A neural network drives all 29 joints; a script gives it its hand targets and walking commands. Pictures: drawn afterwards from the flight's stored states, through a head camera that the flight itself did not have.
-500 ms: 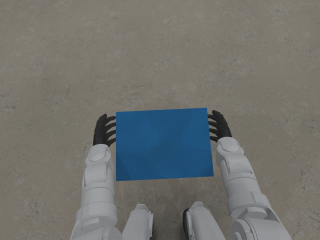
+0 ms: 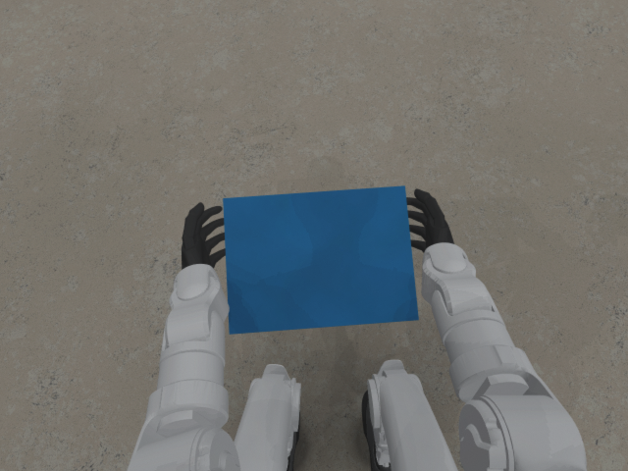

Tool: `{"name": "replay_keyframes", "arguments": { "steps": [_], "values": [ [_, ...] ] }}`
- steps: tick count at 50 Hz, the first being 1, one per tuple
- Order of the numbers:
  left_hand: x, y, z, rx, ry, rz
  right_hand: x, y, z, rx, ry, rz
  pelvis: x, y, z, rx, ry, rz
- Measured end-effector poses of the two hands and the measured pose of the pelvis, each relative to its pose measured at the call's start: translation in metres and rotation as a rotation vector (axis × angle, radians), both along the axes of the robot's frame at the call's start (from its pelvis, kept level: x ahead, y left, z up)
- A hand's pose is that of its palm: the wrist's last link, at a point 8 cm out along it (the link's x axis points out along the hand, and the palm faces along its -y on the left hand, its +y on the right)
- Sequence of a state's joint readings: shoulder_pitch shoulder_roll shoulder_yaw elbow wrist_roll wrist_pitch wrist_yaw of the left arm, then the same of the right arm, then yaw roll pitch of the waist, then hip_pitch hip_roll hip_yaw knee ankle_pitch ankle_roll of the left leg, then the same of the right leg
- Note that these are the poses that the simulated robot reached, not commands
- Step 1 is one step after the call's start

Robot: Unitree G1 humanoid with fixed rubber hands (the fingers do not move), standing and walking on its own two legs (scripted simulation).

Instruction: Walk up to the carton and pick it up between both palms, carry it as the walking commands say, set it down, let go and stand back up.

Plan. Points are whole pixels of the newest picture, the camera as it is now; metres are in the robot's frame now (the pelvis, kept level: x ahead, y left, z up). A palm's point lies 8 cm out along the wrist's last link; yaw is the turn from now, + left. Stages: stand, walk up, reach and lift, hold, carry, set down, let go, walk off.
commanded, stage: set down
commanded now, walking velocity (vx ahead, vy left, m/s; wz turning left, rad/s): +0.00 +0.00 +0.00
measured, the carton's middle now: (317, 262) +0.41 +0.02 -0.16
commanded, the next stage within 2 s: none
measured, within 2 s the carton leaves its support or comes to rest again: neither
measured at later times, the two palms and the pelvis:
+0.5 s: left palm (218, 269) +0.40 +0.17 -0.15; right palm (417, 250) +0.43 -0.14 -0.17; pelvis -0.03 +0.00 -0.08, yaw +0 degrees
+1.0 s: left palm (232, 271) +0.42 +0.17 -0.24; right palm (405, 255) +0.45 -0.14 -0.26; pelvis -0.04 +0.00 -0.15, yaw +0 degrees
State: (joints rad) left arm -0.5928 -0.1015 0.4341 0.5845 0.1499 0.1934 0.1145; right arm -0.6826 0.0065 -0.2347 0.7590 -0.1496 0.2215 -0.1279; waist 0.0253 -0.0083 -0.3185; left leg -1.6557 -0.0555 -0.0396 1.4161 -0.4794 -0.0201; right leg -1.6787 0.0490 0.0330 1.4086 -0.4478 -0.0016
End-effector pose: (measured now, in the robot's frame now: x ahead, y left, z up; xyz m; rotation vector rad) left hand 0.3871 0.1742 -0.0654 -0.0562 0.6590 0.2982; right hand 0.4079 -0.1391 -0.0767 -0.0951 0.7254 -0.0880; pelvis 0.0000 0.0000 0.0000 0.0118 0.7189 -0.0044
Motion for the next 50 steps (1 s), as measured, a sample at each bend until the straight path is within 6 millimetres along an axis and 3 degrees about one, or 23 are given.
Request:
{"name": "replay_keyframes", "arguments": {
  "steps": [22,50],
  "values": [
    [0.014,0.0,-0.077,0.0,-0.008,0.016,0.02,0.002,-0.079,-0.031,0.002,0.017,-0.028,-0.004,-0.076,0.009,0.034,-0.004],
    [0.038,0.001,-0.179,-0.009,0.005,0.018,0.042,0.002,-0.18,-0.035,0.023,0.029,-0.04,0.003,-0.147,0.007,0.097,0.001]
  ]
}}
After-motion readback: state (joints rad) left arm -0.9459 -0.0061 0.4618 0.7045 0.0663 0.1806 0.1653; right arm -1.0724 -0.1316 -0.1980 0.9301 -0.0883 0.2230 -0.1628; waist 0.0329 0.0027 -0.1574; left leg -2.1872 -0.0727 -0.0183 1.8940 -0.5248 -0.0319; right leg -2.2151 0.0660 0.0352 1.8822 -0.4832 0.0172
